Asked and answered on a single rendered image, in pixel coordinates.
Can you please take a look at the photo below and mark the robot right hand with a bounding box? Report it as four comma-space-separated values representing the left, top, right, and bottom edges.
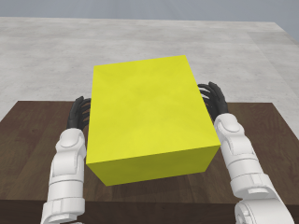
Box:
197, 81, 229, 121

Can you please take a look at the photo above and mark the pedestal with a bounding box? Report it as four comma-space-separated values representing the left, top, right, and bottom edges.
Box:
0, 101, 299, 224

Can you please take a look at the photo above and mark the robot left forearm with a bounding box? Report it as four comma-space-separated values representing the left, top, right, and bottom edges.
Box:
40, 128, 87, 224

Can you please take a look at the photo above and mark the carton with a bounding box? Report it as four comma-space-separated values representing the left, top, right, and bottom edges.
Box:
86, 55, 221, 186

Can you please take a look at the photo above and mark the robot right upper arm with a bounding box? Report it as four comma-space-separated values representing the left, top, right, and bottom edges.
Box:
235, 198, 293, 224

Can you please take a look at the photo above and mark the robot left hand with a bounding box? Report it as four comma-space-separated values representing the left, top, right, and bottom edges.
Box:
66, 96, 92, 131

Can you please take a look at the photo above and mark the robot right forearm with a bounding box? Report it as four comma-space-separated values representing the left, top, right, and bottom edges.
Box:
213, 113, 294, 224

